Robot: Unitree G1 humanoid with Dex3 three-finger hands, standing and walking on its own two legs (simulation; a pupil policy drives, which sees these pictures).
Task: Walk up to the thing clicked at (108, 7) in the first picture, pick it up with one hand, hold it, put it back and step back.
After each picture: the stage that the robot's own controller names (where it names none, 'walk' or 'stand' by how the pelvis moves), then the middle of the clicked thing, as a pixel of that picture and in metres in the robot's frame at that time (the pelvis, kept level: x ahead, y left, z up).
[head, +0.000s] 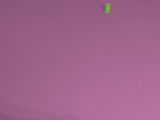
stand; (107, 8) +2.04 -0.33 -0.72
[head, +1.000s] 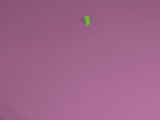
walk; (87, 20) +1.92 +0.09 -0.69
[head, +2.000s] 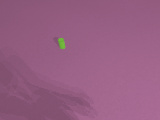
walk; (61, 43) +1.26 +0.32 -0.72
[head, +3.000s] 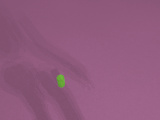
walk; (61, 81) +0.77 +0.25 -0.71
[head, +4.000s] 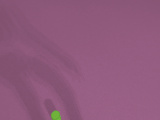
walk; (56, 117) +0.44 +0.20 -0.70
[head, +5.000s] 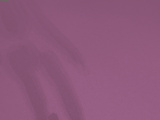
stand; out of the picture +0.34 +0.17 -0.71
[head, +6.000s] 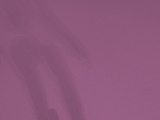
stand; out of the picture +0.34 +0.18 -0.71
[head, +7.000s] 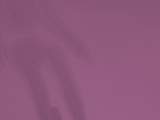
stand; out of the picture +0.36 +0.17 -0.71
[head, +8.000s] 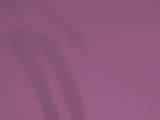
stand; out of the picture +0.24 +0.21 -0.70
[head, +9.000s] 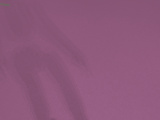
stand; out of the picture +0.31 +0.20 -0.72
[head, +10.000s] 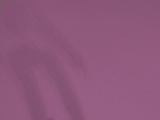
stand; out of the picture +0.31 +0.21 -0.72
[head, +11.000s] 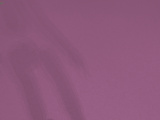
stand; out of the picture +0.29 +0.21 -0.72
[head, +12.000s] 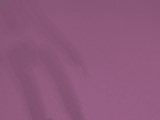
stand; out of the picture +0.29 +0.21 -0.72
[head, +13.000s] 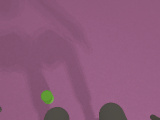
go down; (47, 97) +0.35 +0.18 -0.52
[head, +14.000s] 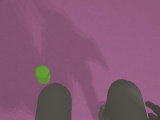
go down; (43, 75) +0.41 +0.17 -0.34
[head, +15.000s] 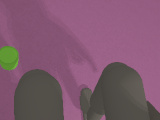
close in; (8, 59) +0.41 +0.20 -0.25
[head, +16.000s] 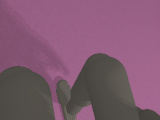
close; out of the picture +0.40 +0.22 -0.23
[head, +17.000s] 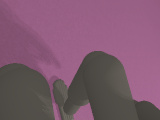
lift; out of the picture +0.39 +0.22 -0.22
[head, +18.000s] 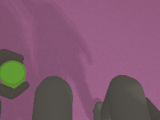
lift; (13, 76) +0.31 +0.24 -0.08
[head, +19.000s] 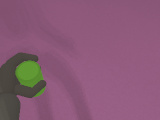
lift; (32, 79) +0.32 +0.18 +0.06
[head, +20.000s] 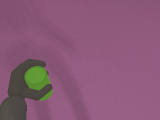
hold; (39, 84) +0.32 +0.16 +0.02
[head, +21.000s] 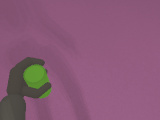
hold; (38, 82) +0.33 +0.17 +0.02
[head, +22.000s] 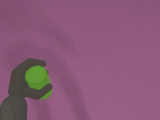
hold; (39, 83) +0.32 +0.17 +0.02
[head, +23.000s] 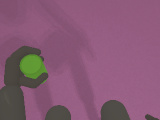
crouch; (35, 70) +0.37 +0.17 -0.05
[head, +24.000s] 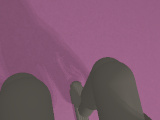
lower; out of the picture +0.43 +0.22 -0.18
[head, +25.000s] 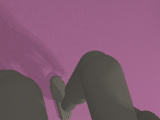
lower; out of the picture +0.42 +0.24 -0.23
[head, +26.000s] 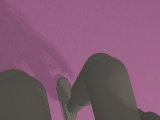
lower; out of the picture +0.42 +0.25 -0.22
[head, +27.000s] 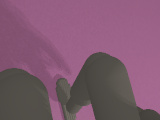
lower; out of the picture +0.41 +0.24 -0.22
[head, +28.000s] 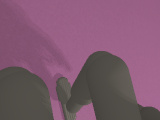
rest; out of the picture +0.40 +0.23 -0.23
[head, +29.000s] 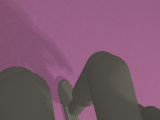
withdraw; out of the picture +0.39 +0.21 -0.23
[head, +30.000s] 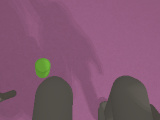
walk; (42, 68) +0.40 +0.17 -0.30
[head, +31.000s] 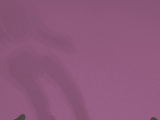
stand; out of the picture +0.30 +0.17 -0.65
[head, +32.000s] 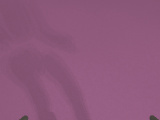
stand; out of the picture +0.32 +0.18 -0.66
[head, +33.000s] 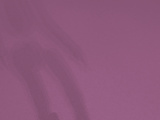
stand; out of the picture +0.32 +0.17 -0.70
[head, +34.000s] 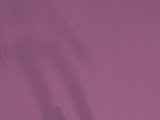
walk; out of the picture +0.33 +0.18 -0.72
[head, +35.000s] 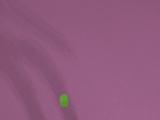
walk; (63, 100) +0.48 +0.11 -0.71
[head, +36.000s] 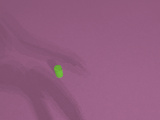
walk; (58, 71) +0.76 +0.26 -0.69
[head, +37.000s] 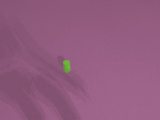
stand; (66, 66) +0.93 +0.17 -0.71
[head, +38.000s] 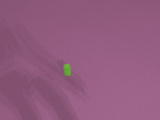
stand; (67, 70) +0.93 +0.18 -0.73
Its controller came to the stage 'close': yes
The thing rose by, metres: 0.74
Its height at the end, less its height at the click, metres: +0.00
